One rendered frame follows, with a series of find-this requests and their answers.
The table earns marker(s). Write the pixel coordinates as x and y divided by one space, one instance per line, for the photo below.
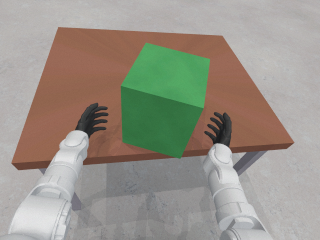
87 66

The left robot upper arm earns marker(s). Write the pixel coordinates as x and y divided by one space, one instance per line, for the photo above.
41 218

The robot right forearm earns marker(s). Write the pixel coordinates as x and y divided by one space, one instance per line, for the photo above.
232 208

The robot left forearm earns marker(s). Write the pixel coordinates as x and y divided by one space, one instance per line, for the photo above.
62 173

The right robot upper arm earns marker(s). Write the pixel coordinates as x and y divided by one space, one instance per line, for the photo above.
244 234

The carton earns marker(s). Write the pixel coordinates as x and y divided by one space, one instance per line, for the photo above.
162 98

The robot right hand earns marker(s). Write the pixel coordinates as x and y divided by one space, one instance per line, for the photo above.
223 135

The robot left hand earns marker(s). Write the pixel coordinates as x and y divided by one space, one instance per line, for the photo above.
87 122

